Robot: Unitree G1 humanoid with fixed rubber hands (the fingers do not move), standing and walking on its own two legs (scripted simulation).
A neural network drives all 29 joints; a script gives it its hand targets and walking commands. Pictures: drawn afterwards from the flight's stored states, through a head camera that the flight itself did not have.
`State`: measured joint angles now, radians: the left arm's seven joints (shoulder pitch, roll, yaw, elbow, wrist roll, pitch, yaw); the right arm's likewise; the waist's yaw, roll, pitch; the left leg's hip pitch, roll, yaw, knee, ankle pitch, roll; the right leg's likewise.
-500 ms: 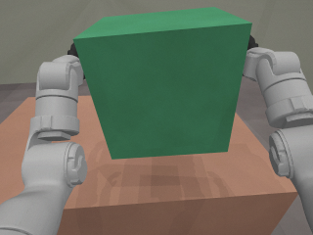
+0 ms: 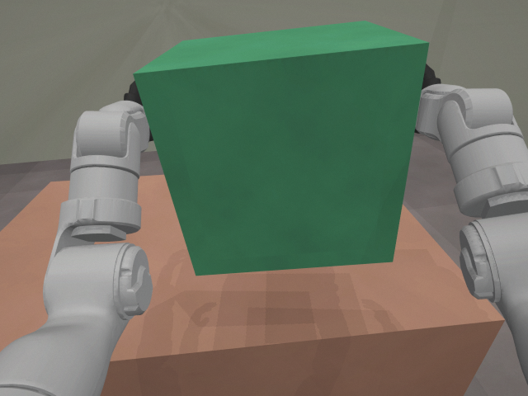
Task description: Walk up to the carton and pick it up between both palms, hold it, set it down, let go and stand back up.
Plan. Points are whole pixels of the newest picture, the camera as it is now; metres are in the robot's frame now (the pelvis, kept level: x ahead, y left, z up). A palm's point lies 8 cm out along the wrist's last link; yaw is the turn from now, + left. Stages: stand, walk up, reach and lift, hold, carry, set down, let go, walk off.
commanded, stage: hold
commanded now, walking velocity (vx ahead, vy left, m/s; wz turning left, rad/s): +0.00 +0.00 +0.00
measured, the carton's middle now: (282, 145) +0.39 -0.02 +0.29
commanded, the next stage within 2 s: none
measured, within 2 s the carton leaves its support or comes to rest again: neither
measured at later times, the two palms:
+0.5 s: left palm (126, 108) +0.36 +0.19 +0.36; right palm (414, 95) +0.36 -0.19 +0.37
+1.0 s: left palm (124, 118) +0.37 +0.20 +0.34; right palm (404, 99) +0.37 -0.18 +0.36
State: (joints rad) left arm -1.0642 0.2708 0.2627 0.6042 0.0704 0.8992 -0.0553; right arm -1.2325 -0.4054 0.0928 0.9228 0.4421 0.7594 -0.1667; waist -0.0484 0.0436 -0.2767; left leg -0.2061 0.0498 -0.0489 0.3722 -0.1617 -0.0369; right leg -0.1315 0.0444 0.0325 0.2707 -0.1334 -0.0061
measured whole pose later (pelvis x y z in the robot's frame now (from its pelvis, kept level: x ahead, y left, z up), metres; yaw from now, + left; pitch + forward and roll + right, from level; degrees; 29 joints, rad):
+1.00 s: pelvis +0.00 +0.00 +0.00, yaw +1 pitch +2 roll -1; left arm -1.18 0.31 0.28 0.77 0.06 0.84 -0.06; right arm -1.33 -0.38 0.06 1.07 0.39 0.71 -0.15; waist -0.04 0.01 -0.28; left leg -0.27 0.04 -0.07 0.39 -0.15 -0.04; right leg -0.20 0.04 0.03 0.31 -0.14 -0.01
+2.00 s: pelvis +0.01 +0.00 +0.00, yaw +1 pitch +1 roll -2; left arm -1.08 0.32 0.21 0.58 0.04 0.89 -0.06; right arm -1.24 -0.40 0.10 0.90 0.46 0.75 -0.18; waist -0.06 0.01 -0.27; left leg -0.23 0.04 -0.09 0.39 -0.17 -0.04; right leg -0.13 0.06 0.03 0.25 -0.13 -0.01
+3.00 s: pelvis +0.00 +0.00 +0.00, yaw +2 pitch +2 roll -2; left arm -1.11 0.31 0.19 0.67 0.02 0.86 -0.04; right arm -1.26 -0.41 0.11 0.98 0.46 0.74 -0.16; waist -0.07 0.00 -0.30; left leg -0.26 0.05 -0.11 0.39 -0.16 -0.05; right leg -0.16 0.06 0.04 0.26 -0.12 -0.01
